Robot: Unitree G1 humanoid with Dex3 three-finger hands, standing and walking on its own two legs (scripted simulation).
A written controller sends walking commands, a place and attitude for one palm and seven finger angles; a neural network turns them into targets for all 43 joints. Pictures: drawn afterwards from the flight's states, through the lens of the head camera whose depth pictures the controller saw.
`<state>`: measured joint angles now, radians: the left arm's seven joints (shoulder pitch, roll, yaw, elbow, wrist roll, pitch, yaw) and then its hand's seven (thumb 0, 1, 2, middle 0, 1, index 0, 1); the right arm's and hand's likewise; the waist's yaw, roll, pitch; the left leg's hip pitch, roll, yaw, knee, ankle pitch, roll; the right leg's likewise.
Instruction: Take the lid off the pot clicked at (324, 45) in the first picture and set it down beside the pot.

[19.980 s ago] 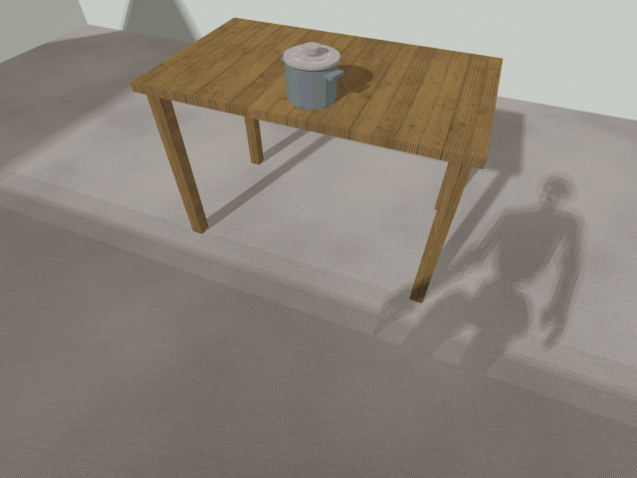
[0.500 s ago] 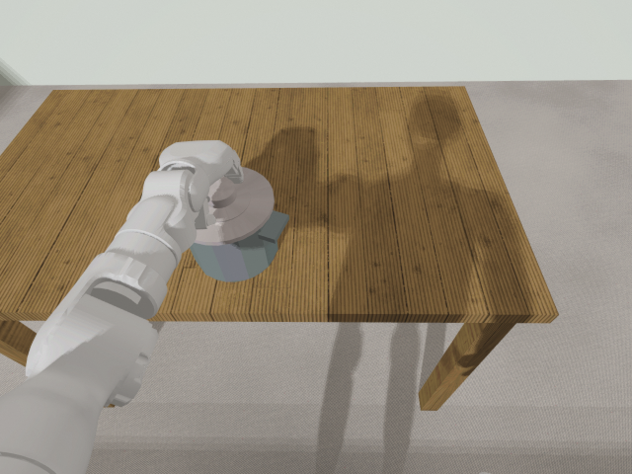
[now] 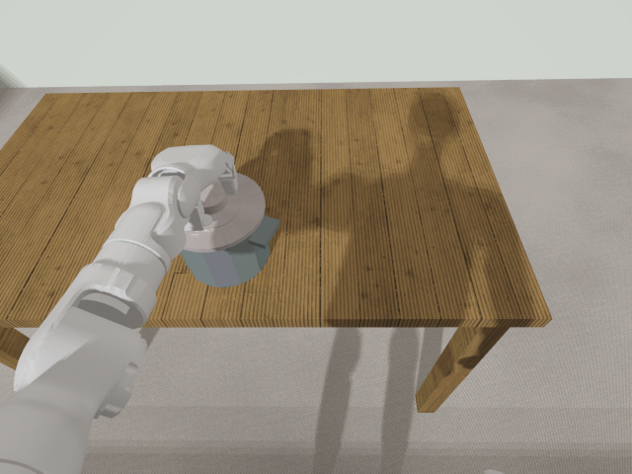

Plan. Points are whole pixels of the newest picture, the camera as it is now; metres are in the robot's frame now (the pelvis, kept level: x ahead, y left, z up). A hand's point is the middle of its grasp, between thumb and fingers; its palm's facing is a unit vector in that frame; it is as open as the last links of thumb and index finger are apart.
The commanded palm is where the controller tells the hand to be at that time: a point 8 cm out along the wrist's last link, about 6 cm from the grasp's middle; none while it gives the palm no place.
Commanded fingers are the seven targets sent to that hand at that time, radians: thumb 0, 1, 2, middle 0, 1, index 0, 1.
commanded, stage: close the fingers and squeeze the knob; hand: left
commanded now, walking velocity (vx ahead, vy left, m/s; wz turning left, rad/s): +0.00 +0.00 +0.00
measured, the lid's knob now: (209, 198) +0.48 +0.15 +0.06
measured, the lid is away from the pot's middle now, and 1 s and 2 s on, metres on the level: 0.00 0.01 0.01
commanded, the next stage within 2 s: lift the lid straight up in 0.92 s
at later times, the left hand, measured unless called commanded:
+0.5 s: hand (198, 206) +0.45 +0.16 +0.09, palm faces -0.33 -0.06 -0.94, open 7.8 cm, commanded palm +0.43 +0.16 +0.15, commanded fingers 0.00 0.40 0.94 -0.70 -0.98 -0.71 -0.97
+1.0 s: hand (196, 207) +0.45 +0.16 +0.09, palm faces -0.33 -0.06 -0.94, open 7.8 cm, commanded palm +0.43 +0.16 +0.15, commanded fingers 0.00 0.62 1.04 -0.79 -1.03 -0.80 -1.00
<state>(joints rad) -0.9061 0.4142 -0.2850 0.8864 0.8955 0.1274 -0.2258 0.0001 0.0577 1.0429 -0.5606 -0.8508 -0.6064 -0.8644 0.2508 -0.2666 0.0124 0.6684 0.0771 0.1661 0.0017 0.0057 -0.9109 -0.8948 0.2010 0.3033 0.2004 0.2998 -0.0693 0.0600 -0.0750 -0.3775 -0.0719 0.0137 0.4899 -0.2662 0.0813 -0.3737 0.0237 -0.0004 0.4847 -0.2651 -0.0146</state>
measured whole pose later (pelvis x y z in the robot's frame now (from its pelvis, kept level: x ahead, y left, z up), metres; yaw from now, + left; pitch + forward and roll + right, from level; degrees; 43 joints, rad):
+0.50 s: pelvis -0.01 +0.00 +0.00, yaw +0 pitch +8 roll -1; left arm -0.89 0.42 -0.26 0.87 0.90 0.12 -0.23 -0.01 0.22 0.87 -0.60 -0.94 -0.61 -0.92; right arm 0.22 -0.26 0.03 0.64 0.08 0.17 -0.01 0.01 -0.91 -0.89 0.20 0.30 0.20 0.30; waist -0.07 0.05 -0.07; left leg -0.37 -0.07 0.02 0.48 -0.26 0.08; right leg -0.36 0.03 0.01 0.48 -0.25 -0.01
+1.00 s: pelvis -0.01 +0.01 +0.00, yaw -1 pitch +8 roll -1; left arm -0.90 0.41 -0.26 0.90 0.91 0.13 -0.21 -0.02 0.23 0.88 -0.60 -0.93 -0.61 -0.91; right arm 0.24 -0.25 0.03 0.66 0.08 0.16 -0.02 0.01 -0.91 -0.89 0.20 0.30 0.20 0.30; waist -0.08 0.05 -0.07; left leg -0.37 -0.07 0.03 0.48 -0.25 0.09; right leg -0.37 0.02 0.01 0.47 -0.25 -0.01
